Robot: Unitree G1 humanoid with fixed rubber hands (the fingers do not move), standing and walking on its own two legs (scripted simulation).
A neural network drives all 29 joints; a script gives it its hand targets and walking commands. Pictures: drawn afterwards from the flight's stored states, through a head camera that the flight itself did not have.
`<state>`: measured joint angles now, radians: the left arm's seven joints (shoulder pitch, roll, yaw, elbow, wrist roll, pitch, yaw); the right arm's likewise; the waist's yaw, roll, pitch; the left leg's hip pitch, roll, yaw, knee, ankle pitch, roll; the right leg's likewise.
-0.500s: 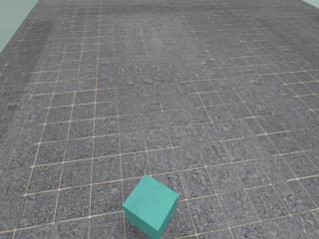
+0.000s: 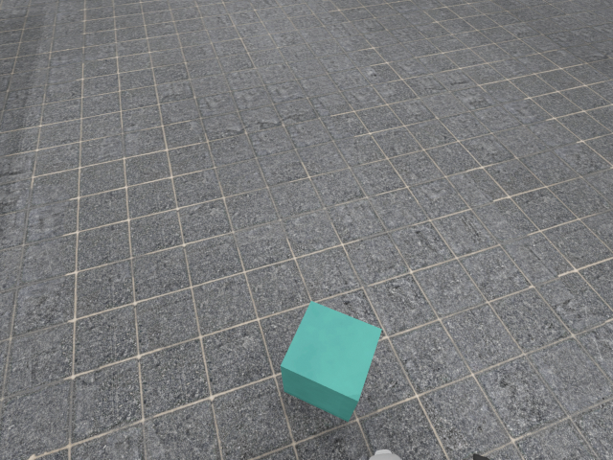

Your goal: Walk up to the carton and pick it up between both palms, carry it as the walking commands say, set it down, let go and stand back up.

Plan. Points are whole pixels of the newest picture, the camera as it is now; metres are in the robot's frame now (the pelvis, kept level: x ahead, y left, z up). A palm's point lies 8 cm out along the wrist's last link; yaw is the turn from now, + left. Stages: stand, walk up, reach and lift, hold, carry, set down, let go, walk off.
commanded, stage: walk up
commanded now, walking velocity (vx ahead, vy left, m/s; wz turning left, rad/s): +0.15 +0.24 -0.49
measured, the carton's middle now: (330, 362) +0.45 -0.05 -0.63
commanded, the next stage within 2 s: none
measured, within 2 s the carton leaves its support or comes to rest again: neither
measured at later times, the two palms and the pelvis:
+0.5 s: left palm (122, 427) +0.18 +0.26 -0.10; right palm out of the picture +0.01 -0.16 -0.13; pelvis +0.06 +0.06 +0.03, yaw -14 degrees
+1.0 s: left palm (137, 385) +0.24 +0.27 -0.13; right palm out of the picture -0.02 -0.16 -0.11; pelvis +0.07 +0.07 +0.02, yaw -21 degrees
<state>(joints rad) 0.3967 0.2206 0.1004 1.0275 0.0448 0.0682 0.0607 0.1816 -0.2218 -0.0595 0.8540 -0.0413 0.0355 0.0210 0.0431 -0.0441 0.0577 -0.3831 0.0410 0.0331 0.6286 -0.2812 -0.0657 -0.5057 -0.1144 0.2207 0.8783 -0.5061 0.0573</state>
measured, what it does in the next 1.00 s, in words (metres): steps on the spot, turning right: right foot, then left foot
